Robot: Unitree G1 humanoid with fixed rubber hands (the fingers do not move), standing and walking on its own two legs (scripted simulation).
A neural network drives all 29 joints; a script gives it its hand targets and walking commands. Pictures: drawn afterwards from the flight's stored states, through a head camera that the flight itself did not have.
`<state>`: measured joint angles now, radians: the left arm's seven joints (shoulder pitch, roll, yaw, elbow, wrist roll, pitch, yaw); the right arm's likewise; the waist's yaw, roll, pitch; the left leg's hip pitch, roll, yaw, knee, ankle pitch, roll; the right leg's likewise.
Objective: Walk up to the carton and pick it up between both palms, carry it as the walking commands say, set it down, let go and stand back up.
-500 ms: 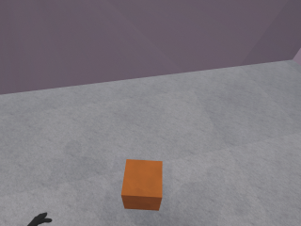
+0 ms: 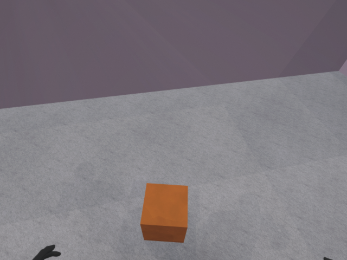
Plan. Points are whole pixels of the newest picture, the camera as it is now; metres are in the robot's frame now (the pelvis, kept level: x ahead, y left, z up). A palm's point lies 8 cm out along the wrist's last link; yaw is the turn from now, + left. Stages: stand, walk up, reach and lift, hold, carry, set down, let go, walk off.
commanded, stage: walk up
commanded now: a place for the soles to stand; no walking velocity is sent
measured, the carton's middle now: (165, 213) +0.47 +0.06 -0.62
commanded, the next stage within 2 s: none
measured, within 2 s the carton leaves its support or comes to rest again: neither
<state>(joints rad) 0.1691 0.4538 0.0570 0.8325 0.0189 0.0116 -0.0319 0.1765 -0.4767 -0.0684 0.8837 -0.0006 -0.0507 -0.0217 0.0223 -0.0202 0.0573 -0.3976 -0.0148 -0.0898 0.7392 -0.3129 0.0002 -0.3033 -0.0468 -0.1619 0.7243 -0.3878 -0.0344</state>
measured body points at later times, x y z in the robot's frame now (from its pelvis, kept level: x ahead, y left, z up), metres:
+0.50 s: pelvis +0.00 +0.00 +0.00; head +0.02 +0.01 +0.45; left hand +0.11 +0.33 -0.10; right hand +0.12 -0.36 -0.08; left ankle +0.05 +0.13 -0.71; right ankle +0.00 -0.10 -0.71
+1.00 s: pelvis -0.01 +0.00 +0.00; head +0.01 +0.02 +0.45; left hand +0.10 +0.34 -0.10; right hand +0.11 -0.35 -0.07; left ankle +0.05 +0.13 -0.71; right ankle +0.00 -0.10 -0.71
